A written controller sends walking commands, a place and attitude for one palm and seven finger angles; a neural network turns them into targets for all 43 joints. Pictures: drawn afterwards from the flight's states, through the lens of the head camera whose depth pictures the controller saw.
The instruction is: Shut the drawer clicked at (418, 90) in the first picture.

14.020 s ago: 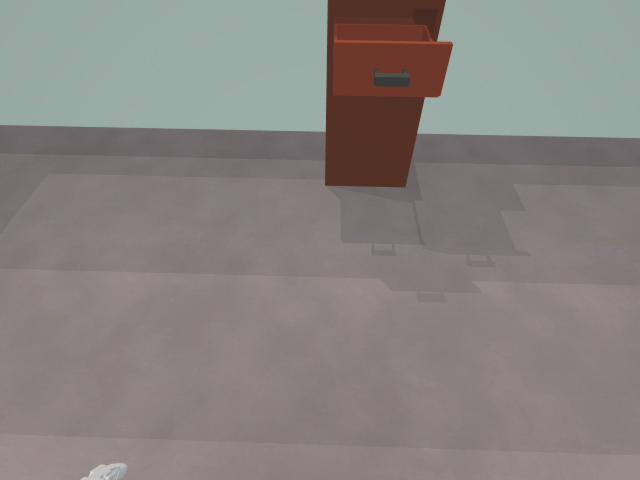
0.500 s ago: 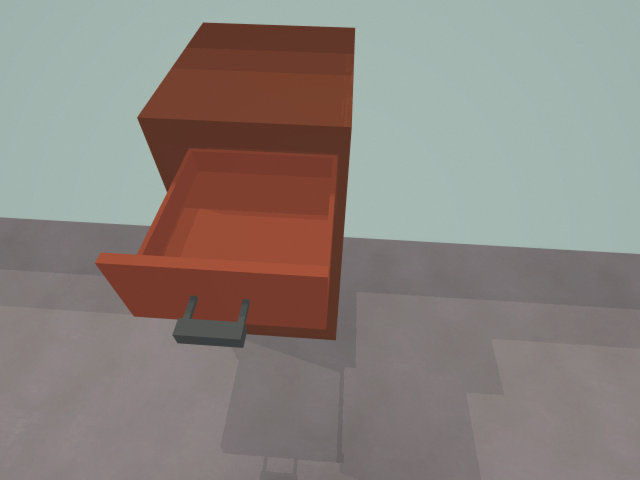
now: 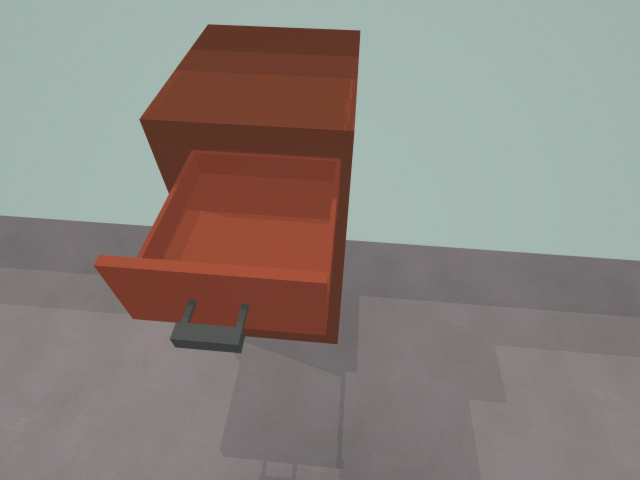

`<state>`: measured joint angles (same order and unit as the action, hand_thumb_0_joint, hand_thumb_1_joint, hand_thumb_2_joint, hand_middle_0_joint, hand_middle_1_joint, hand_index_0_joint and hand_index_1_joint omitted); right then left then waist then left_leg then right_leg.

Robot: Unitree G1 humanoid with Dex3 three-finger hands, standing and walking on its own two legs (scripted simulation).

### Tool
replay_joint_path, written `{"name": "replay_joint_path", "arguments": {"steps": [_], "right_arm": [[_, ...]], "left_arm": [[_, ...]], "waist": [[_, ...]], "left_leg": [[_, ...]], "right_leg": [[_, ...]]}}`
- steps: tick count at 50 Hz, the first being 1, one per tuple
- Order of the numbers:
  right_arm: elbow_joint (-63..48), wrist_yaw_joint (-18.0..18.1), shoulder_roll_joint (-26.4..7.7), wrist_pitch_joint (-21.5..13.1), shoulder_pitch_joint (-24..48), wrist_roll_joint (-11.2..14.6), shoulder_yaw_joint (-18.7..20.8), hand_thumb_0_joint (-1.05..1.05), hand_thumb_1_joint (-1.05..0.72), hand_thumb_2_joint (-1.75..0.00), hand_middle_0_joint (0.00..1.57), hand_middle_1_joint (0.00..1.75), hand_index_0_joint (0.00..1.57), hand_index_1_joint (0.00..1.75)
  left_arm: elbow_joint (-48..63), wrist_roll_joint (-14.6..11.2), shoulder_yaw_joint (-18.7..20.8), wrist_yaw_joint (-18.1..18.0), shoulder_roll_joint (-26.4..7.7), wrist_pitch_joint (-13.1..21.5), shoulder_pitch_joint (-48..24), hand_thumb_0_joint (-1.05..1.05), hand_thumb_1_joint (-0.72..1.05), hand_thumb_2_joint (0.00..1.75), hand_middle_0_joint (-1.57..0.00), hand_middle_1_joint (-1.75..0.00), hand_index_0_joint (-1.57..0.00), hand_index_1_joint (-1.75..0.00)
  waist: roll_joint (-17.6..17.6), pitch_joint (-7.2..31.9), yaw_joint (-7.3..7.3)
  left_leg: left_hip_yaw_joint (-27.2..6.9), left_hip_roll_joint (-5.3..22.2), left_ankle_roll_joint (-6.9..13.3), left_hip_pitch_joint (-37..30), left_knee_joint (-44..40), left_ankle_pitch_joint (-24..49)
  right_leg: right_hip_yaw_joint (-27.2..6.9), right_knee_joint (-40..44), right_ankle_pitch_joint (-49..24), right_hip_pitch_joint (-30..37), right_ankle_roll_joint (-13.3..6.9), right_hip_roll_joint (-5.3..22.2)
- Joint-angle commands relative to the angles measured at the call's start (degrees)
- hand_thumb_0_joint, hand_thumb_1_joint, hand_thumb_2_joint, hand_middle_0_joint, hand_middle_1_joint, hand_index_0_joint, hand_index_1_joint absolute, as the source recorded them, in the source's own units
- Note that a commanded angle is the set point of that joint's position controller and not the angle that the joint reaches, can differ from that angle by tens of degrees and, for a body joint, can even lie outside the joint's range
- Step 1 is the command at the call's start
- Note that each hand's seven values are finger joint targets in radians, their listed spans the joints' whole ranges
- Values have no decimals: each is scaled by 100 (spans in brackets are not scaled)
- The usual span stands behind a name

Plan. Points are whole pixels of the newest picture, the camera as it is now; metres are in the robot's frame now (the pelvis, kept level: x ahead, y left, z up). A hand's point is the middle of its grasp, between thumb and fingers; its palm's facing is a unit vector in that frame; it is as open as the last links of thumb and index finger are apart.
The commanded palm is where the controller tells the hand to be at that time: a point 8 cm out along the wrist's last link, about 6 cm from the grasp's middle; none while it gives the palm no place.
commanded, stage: raise the hand and make a fist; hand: left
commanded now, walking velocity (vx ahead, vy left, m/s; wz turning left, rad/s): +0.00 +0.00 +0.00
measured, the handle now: (213, 322) +0.34 +0.20 -0.06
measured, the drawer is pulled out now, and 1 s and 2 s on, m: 0.29 0.29 0.29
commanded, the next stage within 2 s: bring the fist close to the handle in 1.82 s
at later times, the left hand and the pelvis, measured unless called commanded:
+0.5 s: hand out of the picture +0.12 +0.17 -0.03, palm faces +0.07 -0.99 -0.08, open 5.1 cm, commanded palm +0.11 +0.22 -0.03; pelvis -0.05 -0.02 -0.09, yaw +2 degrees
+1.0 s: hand (183, 451) +0.15 +0.17 +0.00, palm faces -0.01 -1.00 -0.05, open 3.2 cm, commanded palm +0.12 +0.23 +0.01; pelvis -0.03 +0.01 -0.06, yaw +1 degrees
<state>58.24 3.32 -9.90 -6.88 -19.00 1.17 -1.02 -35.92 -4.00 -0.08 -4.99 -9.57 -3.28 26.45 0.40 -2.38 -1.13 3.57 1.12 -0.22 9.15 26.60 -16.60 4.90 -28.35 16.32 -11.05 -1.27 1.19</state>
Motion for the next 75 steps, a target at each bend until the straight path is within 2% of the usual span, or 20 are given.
{"name": "replay_joint_path", "arguments": {"steps": [1,2,3,4,6,8,10,13,15,18,21,24,27,31,34,36,45,48,56,75], "right_arm": [[-1727,141,-1094,-1275,763,159,318,0,-90,-90,20,30,20,30],[-1888,133,-1223,-1350,699,45,408,0,-90,-90,20,30,20,30],[-2088,106,-1208,-1401,728,-47,445,0,-90,-90,20,30,20,30],[-2316,32,-1149,-1443,829,-54,506,0,-90,-90,20,30,20,30],[-2703,-143,-1041,-1458,1039,-102,572,0,-90,-90,20,30,20,30],[-2990,-338,-1055,-1388,1254,-105,640,0,-90,-90,20,30,20,30],[-3280,-473,-1088,-1242,1370,-94,734,0,-90,-90,20,30,20,30],[-3932,-375,-1025,-944,1627,19,691,0,-90,-90,20,30,20,30],[-4112,-273,-998,-787,1512,54,644,0,-90,-90,20,30,20,30],[-4104,-139,-876,-753,1072,43,585,0,-90,-90,20,30,20,30],[-3939,-39,-908,-842,900,15,456,0,-90,-90,20,30,20,30],[-3743,39,-1000,-988,957,74,349,0,-90,-90,20,30,20,30],[-3784,97,-1006,-1033,1008,147,326,0,-90,-90,20,30,20,30],[-3822,104,-885,-972,1151,159,348,0,-90,-90,20,30,20,30],[-3733,85,-828,-995,1226,104,329,0,-90,-90,20,30,20,30],[-3709,46,-823,-1045,1101,86,371,0,-90,-90,20,30,20,30],[-3736,-30,-984,-1159,923,67,419,0,-90,-90,20,30,20,30],[-3793,-49,-974,-1130,872,67,418,0,-90,-90,20,30,20,30],[-4005,-107,-923,-845,846,69,367,0,-90,-90,20,30,20,30],[-4030,-86,-901,-777,910,99,253,0,-90,-90,20,30,20,30]], "left_arm": [[3950,-536,-472,-63,281,858,-885,0,90,90,-30,-41,-30,-41],[3907,-496,-161,50,-5,1152,-789,0,90,90,-32,-43,-32,-43],[3579,-496,-154,220,162,1465,-464,0,90,90,-34,-45,-34,-45],[3273,-514,-14,445,257,1790,271,0,90,90,-36,-47,-36,-47],[2938,-678,45,1067,504,2560,1316,0,90,90,-40,-52,-40,-52],[3060,-827,344,1772,269,3455,1494,0,90,90,-44,-56,-44,-56],[3125,-779,1020,2214,-413,4038,1415,0,90,90,-48,-60,-48,-60],[4103,-889,916,2193,-408,3676,968,0,90,90,-54,-67,-54,-67],[4857,-913,947,1916,-573,3457,324,0,90,90,-58,-71,-58,-71],[5725,-833,891,1614,-598,3565,-151,0,90,90,-64,-78,-64,-78],[5919,-839,520,1783,-528,3705,-713,0,90,90,-70,-84,-70,-84],[5330,-939,453,2157,-622,3449,-862,0,90,90,-76,-91,-76,-91],[4958,-1094,788,2370,-872,2853,-500,0,90,90,-82,-97,-82,-97],[5012,-1198,1340,2136,-1001,2266,7,0,90,90,-90,-106,-90,-106],[5125,-1146,1268,1799,-855,2319,-37,0,90,90,-96,-112,-96,-112],[5322,-1076,1168,1688,-776,2497,183,0,90,90,-100,-117,-100,-117],[5861,-909,620,1626,-542,2924,349,0,90,90,-118,-136,-118,-136],[6106,-850,626,1533,-593,2887,512,0,90,90,-124,-143,-124,-143],[6347,-717,477,1482,-480,2469,879,0,90,90,-140,-160,-140,-160],[6578,-772,530,1514,-516,2096,941,0,90,90,-140,-160,-140,-160]], "waist": [[-69,198,419],[-706,360,507],[-1240,260,498],[-1074,358,199],[-1418,673,-139],[-1059,882,-231],[-538,1240,-323],[-244,1648,-341],[48,1751,-193],[279,1976,63],[197,1901,432],[30,1618,538],[-97,1853,295],[-225,2172,-43],[-398,1792,-10],[-170,1793,2],[41,1665,198],[289,1817,147],[240,1812,83],[-67,1444,116]], "left_leg": [[-536,49,183,393,144,1463],[-517,-43,210,686,394,983],[-523,-91,208,1094,655,632],[-434,-153,141,1376,854,499],[-334,-182,34,2110,1364,413],[-234,-254,-48,2807,1948,312],[-142,-303,-49,3221,2436,254],[28,-374,69,3587,2719,-223],[-92,-318,105,3603,2775,-550],[-243,-180,182,3421,3045,-277],[-367,-97,218,3472,3277,-312],[-444,-68,221,3706,3312,-655],[-434,-126,205,3764,3096,-751],[-428,-156,176,3481,2725,-334],[-496,-123,167,3390,2495,-271],[-455,-126,159,3219,2425,-186],[-488,-107,177,2783,2258,-152],[-509,-94,159,2546,2194,129],[-543,-48,136,2230,2089,745],[-557,-81,143,2227,1886,528]], "right_leg": [[116,-6,-838,-876,60,1],[153,-73,-504,-1205,89,-26],[180,-232,-127,-1613,116,-51],[134,-446,98,-1682,67,-31],[116,-1117,-22,-1864,39,-57],[-41,-1743,-314,-2072,-21,-23],[-281,-2200,-405,-2168,-106,64],[-642,-2263,276,-2232,-48,105],[-759,-2192,928,-2505,-51,57],[-783,-2262,584,-2634,-43,0],[-755,-2245,595,-2964,13,-50],[-822,-2006,1243,-3077,35,-56],[-933,-1696,1668,-2577,85,35],[-761,-1648,1231,-1959,105,90],[-521,-1683,1092,-2094,92,33],[-462,-1720,889,-2111,73,27],[-156,-1891,554,-2388,36,-69],[-55,-1987,173,-2291,9,-84],[54,-1993,-467,-2036,17,-120],[33,-1667,-439,-1767,38,-116]]}}
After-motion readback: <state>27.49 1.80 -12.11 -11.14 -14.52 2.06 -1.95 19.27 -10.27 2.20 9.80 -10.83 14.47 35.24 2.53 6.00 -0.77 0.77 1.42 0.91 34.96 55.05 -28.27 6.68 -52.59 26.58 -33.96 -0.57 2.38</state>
